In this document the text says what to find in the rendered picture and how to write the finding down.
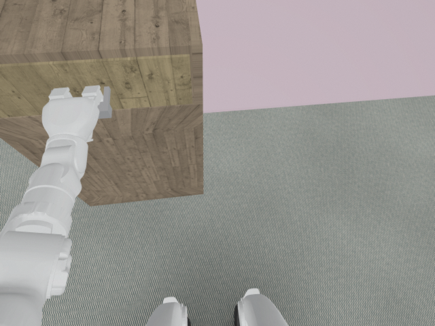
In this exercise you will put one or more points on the right robot shin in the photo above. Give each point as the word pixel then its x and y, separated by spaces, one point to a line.
pixel 251 291

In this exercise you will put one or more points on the robot left forearm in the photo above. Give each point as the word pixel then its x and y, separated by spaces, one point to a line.
pixel 48 201

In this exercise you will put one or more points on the cabinet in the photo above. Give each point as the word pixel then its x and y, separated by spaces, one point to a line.
pixel 138 154

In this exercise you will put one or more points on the left robot shin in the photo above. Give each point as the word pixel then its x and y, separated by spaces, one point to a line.
pixel 169 299

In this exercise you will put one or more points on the handle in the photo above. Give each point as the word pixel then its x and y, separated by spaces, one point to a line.
pixel 105 107

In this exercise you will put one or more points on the robot shin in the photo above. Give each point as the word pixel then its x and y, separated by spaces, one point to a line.
pixel 169 299
pixel 251 291

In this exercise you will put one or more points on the drawer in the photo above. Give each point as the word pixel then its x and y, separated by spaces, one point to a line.
pixel 145 81

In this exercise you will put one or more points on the left robot hand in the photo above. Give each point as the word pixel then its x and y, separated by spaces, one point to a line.
pixel 77 116

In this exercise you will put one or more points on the robot left upper arm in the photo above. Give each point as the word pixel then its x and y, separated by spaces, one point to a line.
pixel 33 267

